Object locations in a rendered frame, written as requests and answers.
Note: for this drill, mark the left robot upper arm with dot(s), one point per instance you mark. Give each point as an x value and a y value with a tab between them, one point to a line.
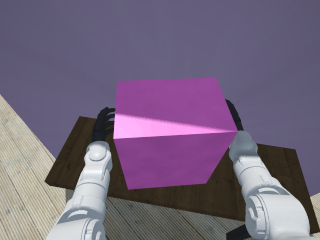
82	229

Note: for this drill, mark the right robot hand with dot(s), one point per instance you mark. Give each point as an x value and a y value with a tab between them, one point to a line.
235	115

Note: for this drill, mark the right robot upper arm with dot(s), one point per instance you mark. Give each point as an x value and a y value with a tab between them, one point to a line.
276	217

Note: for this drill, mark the left robot hand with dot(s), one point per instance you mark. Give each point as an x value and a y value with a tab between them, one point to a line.
99	132

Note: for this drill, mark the table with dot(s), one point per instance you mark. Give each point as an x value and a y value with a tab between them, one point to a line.
221	196

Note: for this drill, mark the left robot forearm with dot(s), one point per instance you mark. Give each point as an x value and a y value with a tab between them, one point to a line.
88	200

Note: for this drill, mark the right robot forearm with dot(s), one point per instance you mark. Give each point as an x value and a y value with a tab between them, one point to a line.
252	174

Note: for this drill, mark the carton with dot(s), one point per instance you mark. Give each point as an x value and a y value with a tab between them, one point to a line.
171	132

